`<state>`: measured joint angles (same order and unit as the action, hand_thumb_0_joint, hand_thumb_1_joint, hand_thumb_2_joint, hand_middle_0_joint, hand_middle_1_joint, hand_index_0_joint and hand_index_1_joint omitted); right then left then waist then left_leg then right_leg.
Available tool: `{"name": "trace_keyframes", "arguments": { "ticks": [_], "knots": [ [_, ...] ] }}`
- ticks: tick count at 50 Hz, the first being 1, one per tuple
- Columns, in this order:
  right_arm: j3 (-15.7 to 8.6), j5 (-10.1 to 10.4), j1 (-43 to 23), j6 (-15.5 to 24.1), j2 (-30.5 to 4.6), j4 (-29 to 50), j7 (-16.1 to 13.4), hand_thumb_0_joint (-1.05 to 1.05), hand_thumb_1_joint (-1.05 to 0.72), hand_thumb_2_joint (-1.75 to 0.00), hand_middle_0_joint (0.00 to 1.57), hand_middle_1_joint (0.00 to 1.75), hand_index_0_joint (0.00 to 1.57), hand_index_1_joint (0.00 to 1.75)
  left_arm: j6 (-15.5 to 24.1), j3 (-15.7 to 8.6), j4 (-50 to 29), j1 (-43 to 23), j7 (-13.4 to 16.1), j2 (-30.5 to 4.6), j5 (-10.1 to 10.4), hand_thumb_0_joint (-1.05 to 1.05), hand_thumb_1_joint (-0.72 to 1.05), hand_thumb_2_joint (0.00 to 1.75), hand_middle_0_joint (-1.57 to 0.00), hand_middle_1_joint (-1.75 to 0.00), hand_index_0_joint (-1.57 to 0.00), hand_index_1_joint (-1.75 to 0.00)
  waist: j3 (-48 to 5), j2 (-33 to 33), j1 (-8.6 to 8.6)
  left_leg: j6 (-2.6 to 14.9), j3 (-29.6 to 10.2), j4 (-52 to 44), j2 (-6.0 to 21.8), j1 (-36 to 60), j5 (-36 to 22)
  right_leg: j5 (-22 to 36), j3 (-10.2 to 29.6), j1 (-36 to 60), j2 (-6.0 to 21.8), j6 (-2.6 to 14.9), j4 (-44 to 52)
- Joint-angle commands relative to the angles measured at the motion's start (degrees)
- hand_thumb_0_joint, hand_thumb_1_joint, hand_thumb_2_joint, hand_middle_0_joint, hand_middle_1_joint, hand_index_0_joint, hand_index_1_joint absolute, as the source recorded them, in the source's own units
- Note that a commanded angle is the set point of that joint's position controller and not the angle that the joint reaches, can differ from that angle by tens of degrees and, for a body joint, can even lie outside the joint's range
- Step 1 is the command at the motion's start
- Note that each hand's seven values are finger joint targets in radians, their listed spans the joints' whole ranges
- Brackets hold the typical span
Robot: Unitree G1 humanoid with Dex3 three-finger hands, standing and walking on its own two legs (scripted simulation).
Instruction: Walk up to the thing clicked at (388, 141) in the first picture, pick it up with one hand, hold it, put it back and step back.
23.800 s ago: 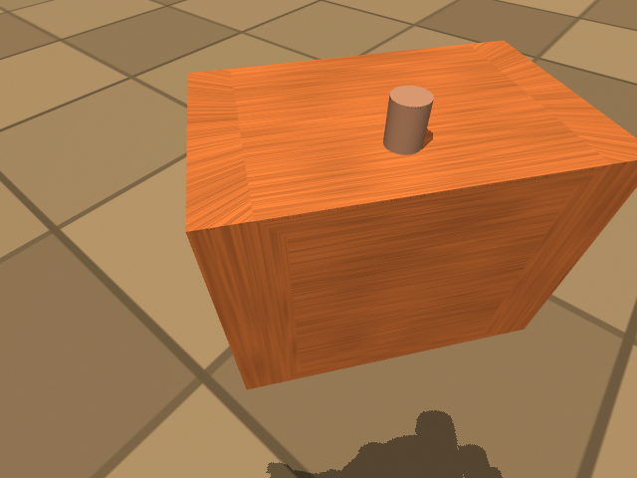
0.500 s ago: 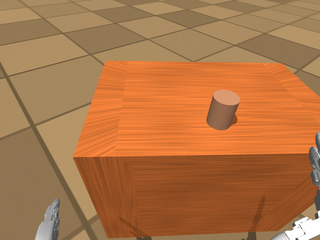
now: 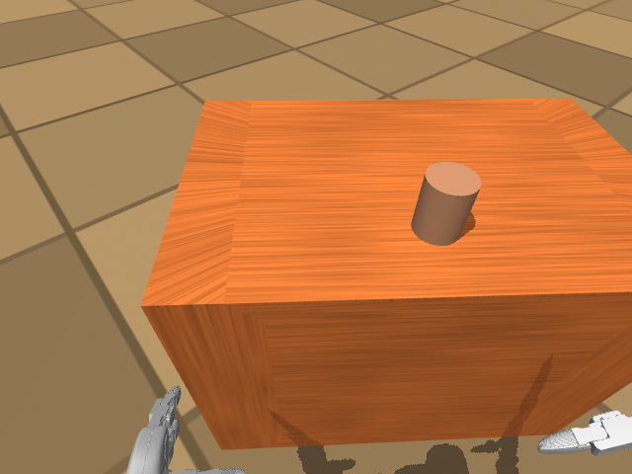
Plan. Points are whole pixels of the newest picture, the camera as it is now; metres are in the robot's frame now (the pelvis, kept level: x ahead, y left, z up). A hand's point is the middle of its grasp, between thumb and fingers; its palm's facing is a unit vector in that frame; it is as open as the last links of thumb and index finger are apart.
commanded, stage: home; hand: right
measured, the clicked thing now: (443, 204) +0.53 -0.23 +0.04
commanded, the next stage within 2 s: none
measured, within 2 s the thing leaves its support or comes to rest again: neither
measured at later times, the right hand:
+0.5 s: hand (454, 449) +0.19 -0.18 -0.09, palm faces +0.11 +0.98 -0.19, open 17.3 cm
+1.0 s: hand out of the picture +0.16 -0.20 -0.12, palm faces -0.06 +0.95 -0.32, open 17.4 cm
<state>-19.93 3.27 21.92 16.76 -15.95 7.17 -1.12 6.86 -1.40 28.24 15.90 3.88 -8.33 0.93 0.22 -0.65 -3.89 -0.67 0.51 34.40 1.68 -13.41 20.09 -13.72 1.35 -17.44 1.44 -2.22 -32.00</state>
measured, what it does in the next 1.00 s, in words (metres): stands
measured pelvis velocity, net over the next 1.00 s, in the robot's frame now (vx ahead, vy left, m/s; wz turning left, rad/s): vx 0.01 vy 0.00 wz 0.03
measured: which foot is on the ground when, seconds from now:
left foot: down 0.00-1.00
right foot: down 0.00-1.00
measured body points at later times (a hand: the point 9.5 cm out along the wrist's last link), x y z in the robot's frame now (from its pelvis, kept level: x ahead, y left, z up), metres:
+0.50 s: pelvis +0.02 +0.00 +0.00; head +0.04 -0.01 +0.45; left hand +0.18 +0.23 -0.09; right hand +0.18 -0.23 -0.07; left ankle -0.02 +0.12 -0.73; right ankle +0.04 -0.15 -0.73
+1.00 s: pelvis +0.01 +0.00 +0.00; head +0.02 +0.00 +0.45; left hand +0.14 +0.26 -0.11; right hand +0.16 -0.25 -0.10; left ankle -0.02 +0.12 -0.73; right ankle +0.04 -0.15 -0.73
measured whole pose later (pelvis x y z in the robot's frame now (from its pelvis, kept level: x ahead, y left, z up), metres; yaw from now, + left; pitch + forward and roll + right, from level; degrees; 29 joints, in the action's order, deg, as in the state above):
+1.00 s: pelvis +0.01 +0.00 +0.00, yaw +2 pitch +0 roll +0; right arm 0.6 -2.5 13.9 2.8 -15.2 -37.6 -1.7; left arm 0.7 -0.1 42.5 10.9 0.4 -15.8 -2.0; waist 0.7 -0.8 0.4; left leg -0.6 -0.8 34.6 0.5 -13.9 20.7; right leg -16.2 0.1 -18.3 2.7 -2.0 -34.6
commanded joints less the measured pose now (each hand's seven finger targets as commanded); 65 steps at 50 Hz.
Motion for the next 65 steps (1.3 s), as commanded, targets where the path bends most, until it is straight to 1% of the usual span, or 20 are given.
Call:
{"name": "trace_keyframes", "arguments": {
  "ticks": [1, 5, 8, 10, 13, 16, 17, 18, 19, 22, 23, 28, 32, 36, 43, 44, 46, 50, 55, 65],
  "knots": [
    [-1.6, 0.4, 2.0, 1.9, -8.9, 11.4, 0.0, 0.00, 0.48, -0.09, 0.06, 0.06, 0.06, 0.06, 2.7, -7.0, -5.4, 2.1, 0.2, -11.2, -0.2, 0.00, 0.39, 0.61, -0.15, -0.21, -0.15, -0.21, -3.1, -6.3, 2.06, 0.68, 3.1, -7.0, -1.5, -3.5, -11.2, 7.9, -3.6, 7.0, -1.7, 1.90, 6.0],
    [3.8, -0.1, 1.2, -0.8, -5.2, 6.8, 0.2, 0.00, 0.52, -0.07, 0.06, 0.06, 0.06, 0.06, 2.5, -8.2, -3.4, 0.3, -0.8, -11.9, 0.0, 0.00, 0.60, 0.73, -0.17, -0.25, -0.17, -0.25, -4.1, -4.5, 3.13, 0.99, 4.2, -6.3, -2.3, -3.8, -13.7, 12.0, -2.4, 8.4, -0.4, 1.78, 5.7],
    [8.1, -0.8, 1.7, -2.1, -2.5, 0.4, 0.0, 0.00, 0.54, -0.06, 0.05, 0.05, 0.05, 0.05, 2.7, -1.4, -7.3, -6.4, -1.2, -6.1, 0.2, 0.00, 0.76, 0.82, -0.19, -0.27, -0.19, -0.28, -4.0, 1.0, 2.91, 0.56, 4.0, -7.1, -2.2, -3.2, -12.4, 10.1, -2.3, 6.9, -0.4, 2.37, 4.9],
    [10.1, -1.4, 0.8, -2.4, -1.8, -3.4, -0.2, 0.00, 0.55, -0.06, 0.05, 0.05, 0.05, 0.05, 2.6, 0.4, -10.2, -10.3, -0.7, -4.8, 0.2, 0.00, 0.86, 0.88, -0.20, -0.29, -0.20, -0.29, -6.9, 5.0, 2.70, 0.06, 3.4, -7.0, -1.8, -2.0, -13.8, 10.9, -2.6, 6.4, -0.8, 2.81, 3.8],
    [13.0, -1.8, -1.4, -2.8, -0.9, -8.0, -0.6, 0.00, 0.54, -0.06, 0.05, 0.05, 0.05, 0.05, 2.0, 1.2, -8.6, -10.5, 0.3, -4.8, -0.2, 0.00, 0.90, 0.90, -0.20, -0.30, -0.20, -0.30, -9.1, 2.0, 2.59, 0.20, 2.5, -6.2, -1.4, -1.2, -16.0, 12.5, -3.4, 7.0, -1.1, 2.66, 3.3],
    [13.6, -2.1, -1.7, -4.0, -1.9, -13.4, -1.1, 0.00, 0.52, -0.07, 0.06, 0.06, 0.06, 0.06, 1.0, -0.8, -3.7, -6.2, 0.9, -7.5, -0.6, 0.00, 0.90, 0.90, -0.20, -0.30, -0.20, -0.30, -9.3, -2.3, 3.28, 0.30, 1.9, -5.6, -1.2, -1.8, -17.5, 13.1, -4.0, 7.1, -1.5, 2.40, 2.9],
    [12.4, -2.3, -0.8, -5.0, -3.1, -17.1, -1.4, 0.00, 0.52, -0.07, 0.06, 0.06, 0.06, 0.06, 0.8, -2.4, -4.2, -5.5, 1.3, -9.6, -0.8, 0.00, 0.90, 0.90, -0.20, -0.30, -0.20, -0.30, -10.4, -3.0, 3.84, 0.20, 1.8, -5.5, -1.2, -1.5, -18.6, 14.1, -4.1, 7.5, -1.4, 2.35, 2.7],
    [7.5, -2.3, -2.0, -4.8, -5.7, -14.0, -3.2, 0.00, 0.55, -0.06, 0.05, 0.05, 0.05, 0.05, 0.1, -2.4, 1.9, -3.3, 1.2, -11.8, -1.4, 0.00, 0.90, 0.90, -0.20, -0.30, -0.20, -0.30, -8.1, -4.9, 2.49, 0.45, 1.6, -5.8, -1.8, -1.4, -16.9, 11.4, -4.0, 6.1, -1.7, 2.42, 2.3],
    [11.8, -2.8, -1.1, -5.6, -2.3, -18.8, -3.2, 0.00, 0.51, -0.08, 0.06, 0.06, 0.06, 0.06, 0.1, -1.4, 1.0, -3.8, 1.2, -10.5, -1.3, 0.00, 0.90, 0.90, -0.20, -0.30, -0.20, -0.30, -7.2, -2.9, 4.04, 0.22, 1.5, -5.8, -1.9, -1.8, -17.5, 11.6, -4.2, 6.0, -1.6, 2.70, 2.0],
    [12.5, -2.8, -7.1, -6.5, -2.3, -20.1, -3.8, 0.00, 0.56, -0.04, 0.05, 0.05, 0.05, 0.05, -0.2, -0.5, 0.6, -6.2, 1.3, -9.5, -1.2, 0.00, 0.90, 0.90, -0.20, -0.30, -0.20, -0.30, -6.3, -2.8, 4.25, 0.09, 1.6, -5.9, -1.9, -2.7, -17.5, 11.0, -4.4, 5.3, -1.4, 2.70, 1.9],
    [15.7, -2.9, -6.4, -7.3, 0.7, -24.4, -3.6, 0.00, 0.54, -0.06, 0.05, 0.05, 0.05, 0.05, -0.4, -0.3, 0.9, -6.5, 1.4, -9.6, -1.1, 0.00, 0.90, 0.90, -0.20, -0.30, -0.20, -0.30, -3.6, -1.8, 5.49, 0.16, 1.7, -6.1, -2.0, -4.3, -15.9, 9.4, -4.4, 4.7, -1.4, 2.74, 2.1],
    [15.3, -2.7, -12.5, -7.5, -1.1, -20.1, -4.4, 0.00, 0.54, -0.06, 0.05, 0.05, 0.05, 0.05, -0.9, -1.1, 0.4, -7.1, 1.0, -10.7, -1.2, 0.00, 0.90, 0.90, -0.20, -0.30, -0.20, -0.30, -8.8, -2.6, 3.74, 0.54, 2.0, -5.1, -2.2, -2.9, -16.7, 11.0, -3.9, 6.8, -0.8, 2.48, 2.1],
    [17.7, -2.6, -8.1, -9.0, 1.3, -24.2, -4.7, 0.00, 0.55, -0.05, 0.05, 0.05, 0.05, 0.05, -1.1, -1.2, 0.5, -6.9, 1.0, -10.4, -0.9, 0.00, 0.90, 0.90, -0.20, -0.30, -0.20, -0.30, -10.0, 3.1, 3.87, -0.71, 2.1, -4.8, -2.1, -1.1, -23.2, 15.8, -4.2, 7.5, -0.9, 3.08, 0.9],
    [17.6, -2.8, -7.0, -9.9, 1.7, -27.6, -4.8, 0.00, 0.55, -0.05, 0.05, 0.05, 0.05, 0.05, -2.4, -1.4, 0.6, -7.5, 0.5, -10.6, -0.7, 0.00, 0.90, 0.90, -0.20, -0.30, -0.20, -0.30, -7.2, 3.9, 3.19, -0.27, 2.2, -5.8, -2.4, -2.1, -18.7, 12.7, -4.4, 5.4, -0.9, 2.95, 2.0],
    [15.6, -2.7, -11.0, -9.5, -1.4, -24.8, -5.3, 0.00, 0.56, -0.04, 0.05, 0.05, 0.05, 0.05, -3.5, -1.1, 0.3, -8.2, 0.7, -10.6, -0.4, 0.00, 0.90, 0.90, -0.20, -0.30, -0.20, -0.30, -5.7, 1.3, 3.28, -0.03, 1.1, -7.6, -1.8, -3.4, -12.2, 6.4, -5.3, 5.2, -1.5, 2.75, 3.3],
    [13.7, -7.1, -5.9, -10.9, -14.7, -37.3, -3.4, 0.00, 0.53, -0.07, 0.05, 0.06, 0.05, 0.06, -4.0, -3.5, 7.3, -5.3, -1.4, -19.6, -4.1, 0.00, 0.90, 0.90, -0.20, -0.30, -0.20, -0.30, -5.8, -1.3, 3.64, 1.78, -3.9, -5.5, 3.5, -2.1, -19.0, 12.9, 0.2, 5.8, 3.3, 4.22, -0.8],
    [13.8, -6.9, -7.0, -11.9, -13.6, -38.9, -2.1, 0.00, 0.53, -0.07, 0.05, 0.06, 0.05, 0.06, -4.4, -3.3, 8.9, -4.5, -2.4, -18.6, -3.9, 0.00, 0.90, 0.90, -0.20, -0.30, -0.20, -0.30, -8.6, -0.9, 4.58, 3.18, -4.8, -5.2, 4.2, -0.2, -20.8, 12.4, 0.2, 7.3, 3.5, 4.70, -1.3],
    [16.0, -5.2, -9.0, -11.7, -11.4, -43.2, -0.5, 0.00, 0.56, -0.05, 0.05, 0.05, 0.05, 0.05, -4.4, -2.4, 11.6, -5.9, -3.7, -18.8, -2.8, 0.00, 0.90, 0.90, -0.20, -0.30, -0.20, -0.30, -6.1, 1.4, 4.50, 2.86, -4.3, -6.2, 3.4, -1.7, -18.1, 12.2, 1.1, 7.0, 4.2, 4.52, 0.0],
    [16.7, -5.4, -11.2, -12.8, -14.1, -50.0, 0.0, 0.00, 0.56, -0.05, 0.05, 0.05, 0.05, 0.05, -5.3, -1.7, 16.1, -8.3, -4.1, -20.1, -2.6, 0.00, 0.90, 0.90, -0.20, -0.30, -0.20, -0.30, 1.3, 2.5, 4.62, 2.76, -6.2, -10.9, 3.9, -4.2, -10.1, 4.7, 1.6, 5.0, 3.8, 4.20, 4.0],
    [18.1, -4.5, -11.8, -14.2, -16.7, -60.3, 0.3, 0.00, 0.58, -0.04, 0.05, 0.05, 0.05, 0.05, -5.5, -0.7, 25.5, -9.2, -3.8, -23.8, -2.0, 0.00, 0.90, 0.90, -0.20, -0.30, -0.20, -0.30, -1.0, -0.2, 3.82, 1.93, -5.7, -12.8, 3.8, 2.5, -12.0, 6.2, 3.6, 9.2, 5.3, 4.66, 10.6]
  ]
}}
